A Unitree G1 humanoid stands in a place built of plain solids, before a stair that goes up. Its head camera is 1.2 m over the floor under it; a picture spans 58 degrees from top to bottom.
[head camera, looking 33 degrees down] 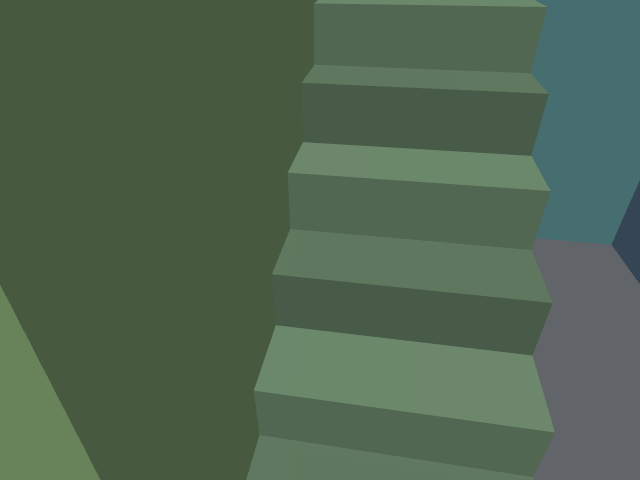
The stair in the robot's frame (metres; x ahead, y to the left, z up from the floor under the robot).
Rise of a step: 0.18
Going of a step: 0.21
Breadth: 0.76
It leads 9 degrees to the right of straight ahead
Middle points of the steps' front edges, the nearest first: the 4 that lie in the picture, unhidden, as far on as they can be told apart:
0.60 -0.12 0.36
0.81 -0.16 0.54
1.01 -0.19 0.73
1.21 -0.22 0.91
